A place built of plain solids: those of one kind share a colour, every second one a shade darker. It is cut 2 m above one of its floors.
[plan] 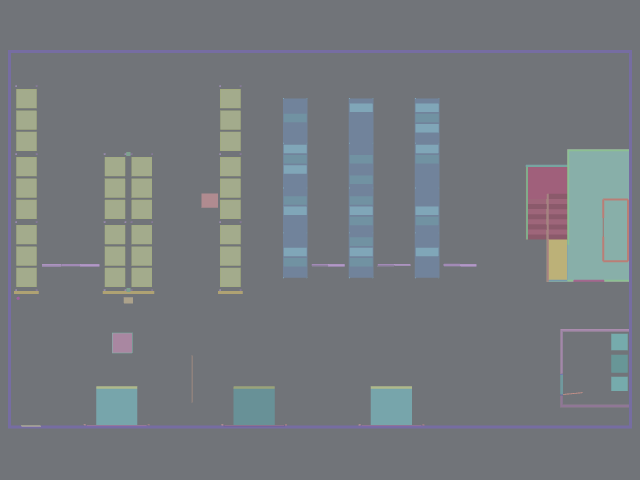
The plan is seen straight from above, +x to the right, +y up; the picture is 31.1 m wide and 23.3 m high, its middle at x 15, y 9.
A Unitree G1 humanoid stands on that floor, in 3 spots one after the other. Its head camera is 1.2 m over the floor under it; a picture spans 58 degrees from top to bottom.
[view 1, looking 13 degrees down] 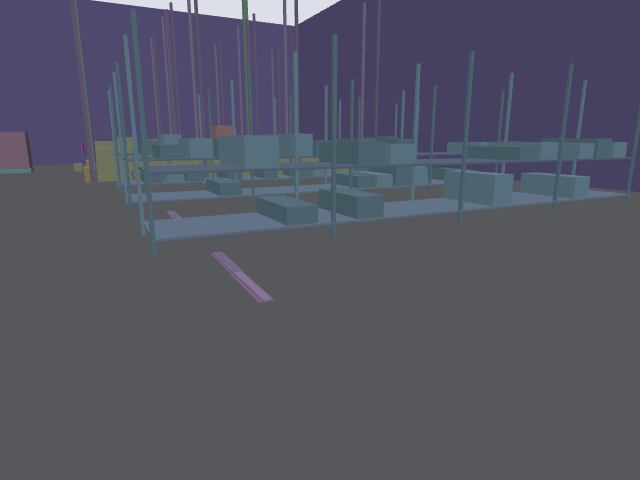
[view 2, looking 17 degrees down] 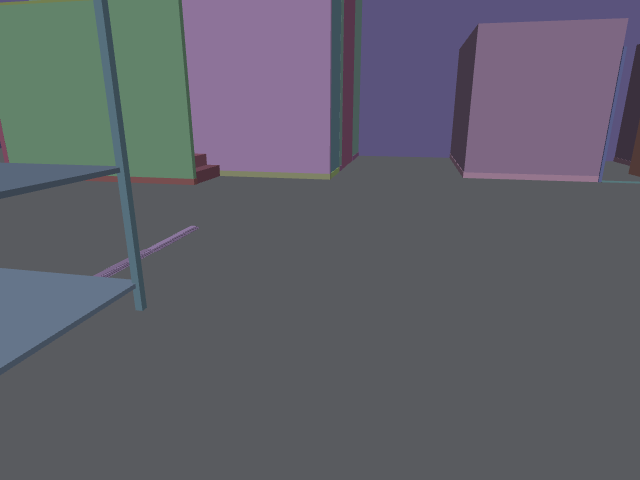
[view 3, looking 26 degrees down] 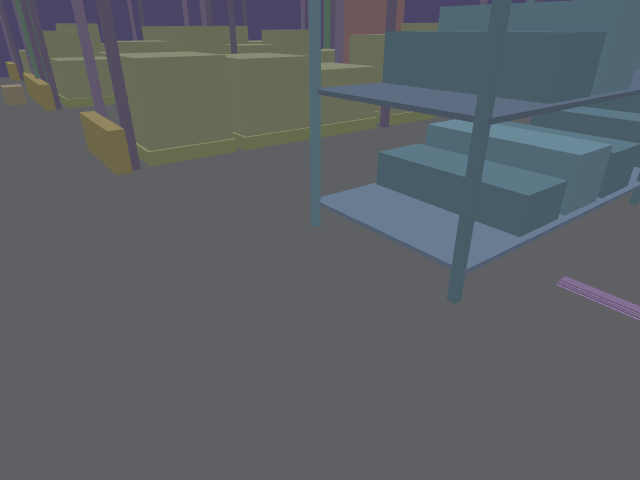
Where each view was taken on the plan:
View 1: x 25.55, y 6.72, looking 153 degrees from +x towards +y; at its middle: ground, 5.33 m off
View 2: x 18.60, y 5.57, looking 12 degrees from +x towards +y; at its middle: ground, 4.10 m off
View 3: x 15.40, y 5.57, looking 143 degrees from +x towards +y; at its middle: ground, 2.74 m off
